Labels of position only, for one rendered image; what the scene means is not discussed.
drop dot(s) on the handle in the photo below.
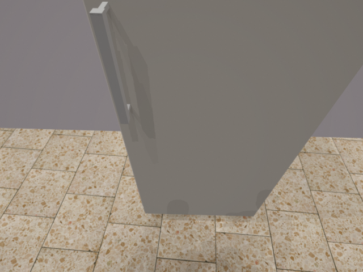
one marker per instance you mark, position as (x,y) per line
(103,35)

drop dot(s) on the fridge door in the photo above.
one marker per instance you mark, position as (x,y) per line
(224,94)

